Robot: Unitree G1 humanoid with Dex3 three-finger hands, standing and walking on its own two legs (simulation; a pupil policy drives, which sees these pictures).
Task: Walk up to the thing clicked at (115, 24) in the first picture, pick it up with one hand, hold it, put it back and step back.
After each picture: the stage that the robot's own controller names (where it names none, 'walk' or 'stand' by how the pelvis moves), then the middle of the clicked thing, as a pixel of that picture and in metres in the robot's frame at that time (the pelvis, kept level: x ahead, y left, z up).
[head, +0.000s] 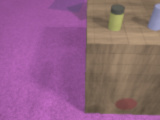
stand; (116, 18) +0.74 -0.17 +0.05
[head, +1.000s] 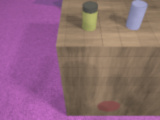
rise first; (89, 16) +0.68 +0.00 +0.08
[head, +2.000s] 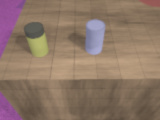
stand; (37, 40) +0.50 +0.19 +0.09
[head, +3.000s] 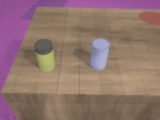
stand; (45, 55) +0.48 +0.16 +0.05
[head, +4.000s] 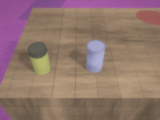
stand; (40, 59) +0.47 +0.18 +0.05
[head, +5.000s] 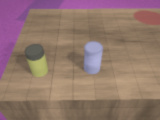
stand; (37, 60) +0.46 +0.19 +0.05
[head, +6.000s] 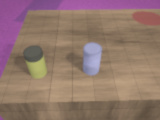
stand; (36, 62) +0.45 +0.19 +0.04
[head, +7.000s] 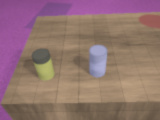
rise first; (43, 64) +0.45 +0.19 +0.05
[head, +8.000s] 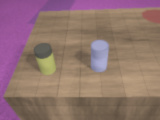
go down; (45, 59) +0.47 +0.19 +0.05
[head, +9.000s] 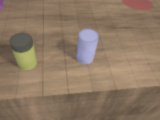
go down; (24, 52) +0.46 +0.18 +0.06
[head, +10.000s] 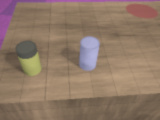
approach; (29, 58) +0.45 +0.18 +0.06
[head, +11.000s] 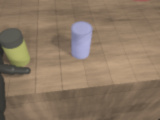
close; (15, 48) +0.46 +0.20 +0.09
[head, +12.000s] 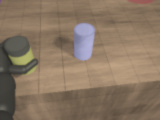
lift; (22, 56) +0.42 +0.18 +0.09
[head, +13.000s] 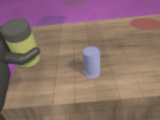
lift; (22, 44) +0.34 +0.16 +0.26
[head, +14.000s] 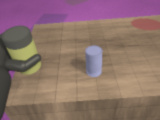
hold; (23, 51) +0.33 +0.17 +0.25
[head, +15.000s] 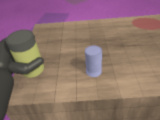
hold; (26, 54) +0.33 +0.16 +0.23
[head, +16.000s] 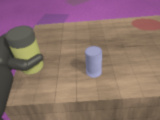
crouch; (26, 50) +0.33 +0.16 +0.24
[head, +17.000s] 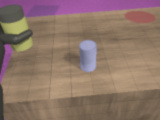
crouch; (16, 28) +0.42 +0.19 +0.25
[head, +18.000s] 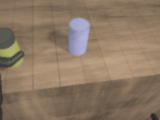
lower; (7, 48) +0.45 +0.21 +0.09
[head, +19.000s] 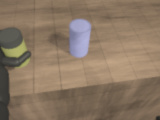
lower; (15, 48) +0.45 +0.19 +0.10
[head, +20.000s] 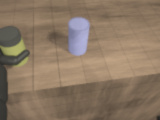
lower; (13, 47) +0.46 +0.19 +0.10
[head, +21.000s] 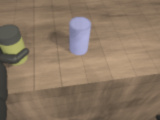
lower; (12, 46) +0.46 +0.19 +0.10
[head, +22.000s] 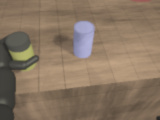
open; (22, 52) +0.44 +0.18 +0.09
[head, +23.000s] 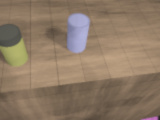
rise; (12, 46) +0.44 +0.18 +0.10
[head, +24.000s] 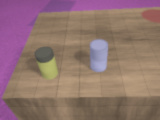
sink last; (47, 63) +0.44 +0.18 +0.06
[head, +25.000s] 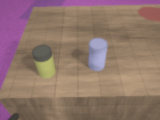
stand; (44, 62) +0.44 +0.17 +0.05
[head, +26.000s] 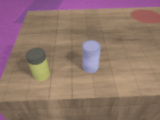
stand; (38, 64) +0.44 +0.19 +0.05
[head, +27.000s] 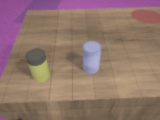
stand; (38, 65) +0.43 +0.19 +0.05
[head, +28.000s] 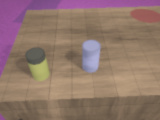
stand; (38, 64) +0.43 +0.19 +0.05
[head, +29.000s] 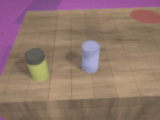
stand; (37, 65) +0.43 +0.18 +0.05
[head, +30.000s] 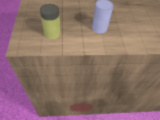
walk; (51, 22) +0.57 +0.12 +0.07
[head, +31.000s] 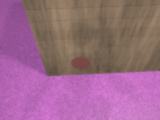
walk; out of the picture +0.96 +0.19 +0.08
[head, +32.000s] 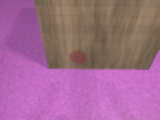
stand; out of the picture +1.19 +0.17 +0.06
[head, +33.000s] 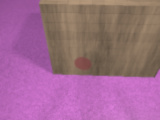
stand; out of the picture +1.16 +0.14 +0.05
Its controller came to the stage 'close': yes
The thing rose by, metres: 0.21
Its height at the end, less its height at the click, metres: +0.00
